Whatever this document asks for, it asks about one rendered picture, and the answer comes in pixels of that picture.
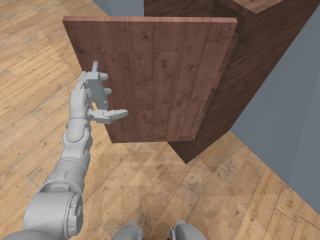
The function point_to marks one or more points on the handle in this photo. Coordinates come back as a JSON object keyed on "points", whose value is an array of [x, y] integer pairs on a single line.
{"points": [[97, 88]]}

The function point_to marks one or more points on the left robot hand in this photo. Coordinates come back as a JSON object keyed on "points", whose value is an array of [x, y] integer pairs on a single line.
{"points": [[81, 99]]}

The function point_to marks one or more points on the left robot forearm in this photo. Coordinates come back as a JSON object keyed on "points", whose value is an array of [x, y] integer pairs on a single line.
{"points": [[72, 166]]}

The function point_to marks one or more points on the cupboard door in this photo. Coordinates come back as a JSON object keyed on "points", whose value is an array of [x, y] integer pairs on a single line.
{"points": [[160, 69]]}

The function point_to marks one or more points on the robot left thigh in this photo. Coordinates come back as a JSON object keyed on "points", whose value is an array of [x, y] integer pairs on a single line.
{"points": [[130, 232]]}

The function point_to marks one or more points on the robot left upper arm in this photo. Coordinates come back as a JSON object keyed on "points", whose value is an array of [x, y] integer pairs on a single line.
{"points": [[52, 216]]}

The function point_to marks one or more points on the right robot shin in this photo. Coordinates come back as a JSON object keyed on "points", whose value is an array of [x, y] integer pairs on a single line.
{"points": [[180, 222]]}

